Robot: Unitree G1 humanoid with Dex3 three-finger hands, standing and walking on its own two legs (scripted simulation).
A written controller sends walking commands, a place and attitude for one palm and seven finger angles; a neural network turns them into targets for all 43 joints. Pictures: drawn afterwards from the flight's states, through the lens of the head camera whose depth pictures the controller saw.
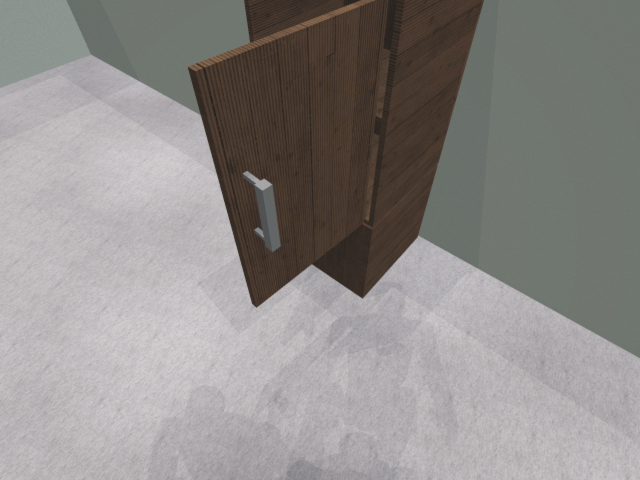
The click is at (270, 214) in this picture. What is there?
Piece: cupboard door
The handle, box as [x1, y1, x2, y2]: [243, 171, 280, 251]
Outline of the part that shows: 246,171 243,173 243,177 255,186 262,225 261,230 259,228 256,228 254,230 255,233 265,241 265,245 273,251 280,244 272,185 264,179 260,181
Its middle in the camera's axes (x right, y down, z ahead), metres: -0.11 -0.05 +0.71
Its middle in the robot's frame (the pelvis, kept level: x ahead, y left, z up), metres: +0.56 +0.14 -0.03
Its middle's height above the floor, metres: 0.75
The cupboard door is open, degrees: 85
